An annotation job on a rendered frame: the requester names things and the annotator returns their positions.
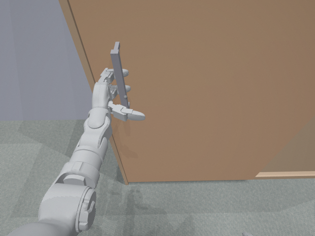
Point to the handle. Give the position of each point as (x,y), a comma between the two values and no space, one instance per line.
(117,66)

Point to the left robot upper arm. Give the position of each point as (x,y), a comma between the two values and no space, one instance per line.
(67,210)

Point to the left robot hand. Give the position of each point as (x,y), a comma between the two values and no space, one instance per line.
(104,92)

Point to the wardrobe door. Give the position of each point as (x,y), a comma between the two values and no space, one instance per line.
(224,84)
(298,154)

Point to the left robot forearm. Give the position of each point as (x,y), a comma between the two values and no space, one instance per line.
(87,158)

